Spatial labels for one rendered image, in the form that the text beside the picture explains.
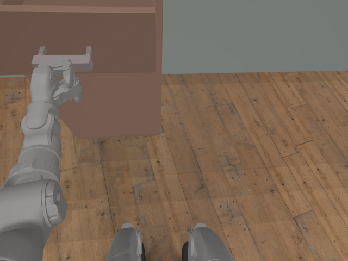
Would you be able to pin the robot left upper arm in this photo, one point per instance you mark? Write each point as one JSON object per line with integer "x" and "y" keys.
{"x": 28, "y": 213}

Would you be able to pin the cabinet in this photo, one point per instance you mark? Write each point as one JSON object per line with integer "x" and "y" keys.
{"x": 117, "y": 105}

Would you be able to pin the robot left hand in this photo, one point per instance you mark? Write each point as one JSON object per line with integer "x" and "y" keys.
{"x": 45, "y": 87}

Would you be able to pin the left robot forearm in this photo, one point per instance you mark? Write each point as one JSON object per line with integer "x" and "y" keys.
{"x": 41, "y": 150}

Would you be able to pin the drawer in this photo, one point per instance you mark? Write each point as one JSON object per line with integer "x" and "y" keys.
{"x": 122, "y": 33}

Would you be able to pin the robot right thigh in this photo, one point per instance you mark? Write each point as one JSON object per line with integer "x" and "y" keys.
{"x": 206, "y": 245}

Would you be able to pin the robot right shin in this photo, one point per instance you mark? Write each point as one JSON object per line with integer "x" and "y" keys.
{"x": 190, "y": 257}

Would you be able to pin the handle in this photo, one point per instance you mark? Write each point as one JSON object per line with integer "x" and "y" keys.
{"x": 81, "y": 63}

